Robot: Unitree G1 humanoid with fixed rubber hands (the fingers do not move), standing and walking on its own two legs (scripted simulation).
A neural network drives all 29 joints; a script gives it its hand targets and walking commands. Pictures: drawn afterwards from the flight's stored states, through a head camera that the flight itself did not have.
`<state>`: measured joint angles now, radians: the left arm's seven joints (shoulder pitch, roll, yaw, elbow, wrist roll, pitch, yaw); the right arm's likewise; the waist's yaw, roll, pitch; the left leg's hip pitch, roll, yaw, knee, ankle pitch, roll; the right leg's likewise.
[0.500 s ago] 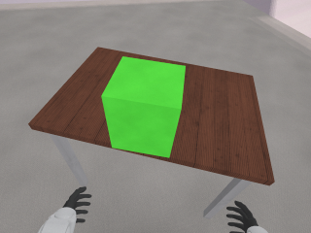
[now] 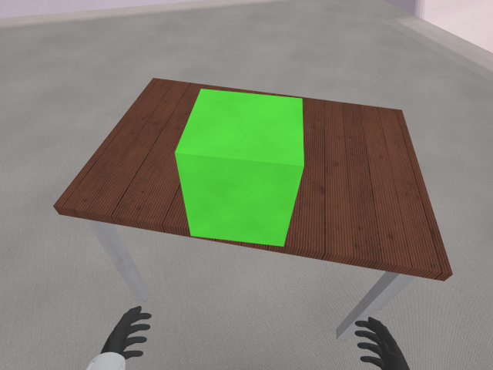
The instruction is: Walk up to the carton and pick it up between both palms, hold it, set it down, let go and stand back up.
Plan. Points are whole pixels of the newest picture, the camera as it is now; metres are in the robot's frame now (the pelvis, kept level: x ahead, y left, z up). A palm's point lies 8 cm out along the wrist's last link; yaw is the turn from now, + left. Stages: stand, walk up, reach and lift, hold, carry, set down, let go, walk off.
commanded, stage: let go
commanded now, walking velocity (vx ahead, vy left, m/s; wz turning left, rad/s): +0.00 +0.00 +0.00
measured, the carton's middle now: (243, 170) +0.49 +0.03 +0.02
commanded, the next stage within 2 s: stand in 0.04 s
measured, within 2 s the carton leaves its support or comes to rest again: neither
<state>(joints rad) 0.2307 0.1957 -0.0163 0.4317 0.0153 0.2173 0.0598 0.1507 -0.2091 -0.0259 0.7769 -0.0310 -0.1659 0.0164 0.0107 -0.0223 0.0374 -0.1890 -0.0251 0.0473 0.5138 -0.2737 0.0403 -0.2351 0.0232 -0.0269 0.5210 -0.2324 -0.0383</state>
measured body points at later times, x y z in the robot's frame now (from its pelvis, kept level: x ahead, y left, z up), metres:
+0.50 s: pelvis +0.08 +0.03 +0.00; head +0.07 +0.04 +0.45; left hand +0.15 +0.27 -0.12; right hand +0.16 -0.21 -0.13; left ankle +0.01 +0.09 -0.73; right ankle +0.03 -0.10 -0.73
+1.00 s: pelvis +0.05 +0.04 +0.01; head +0.04 +0.04 +0.46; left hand +0.01 +0.25 -0.15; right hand +0.03 -0.19 -0.15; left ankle +0.01 +0.09 -0.73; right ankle +0.03 -0.10 -0.73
